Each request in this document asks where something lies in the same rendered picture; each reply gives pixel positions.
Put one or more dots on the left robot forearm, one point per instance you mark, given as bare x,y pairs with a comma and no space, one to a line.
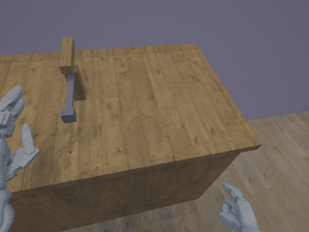
6,211

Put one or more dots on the left robot hand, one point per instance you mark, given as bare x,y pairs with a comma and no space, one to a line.
11,107

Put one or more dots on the counter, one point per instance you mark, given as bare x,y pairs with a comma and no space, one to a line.
155,127

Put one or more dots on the right robot hand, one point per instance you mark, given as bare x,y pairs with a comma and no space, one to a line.
241,216

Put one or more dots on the tap lever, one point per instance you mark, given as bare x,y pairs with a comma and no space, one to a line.
68,113

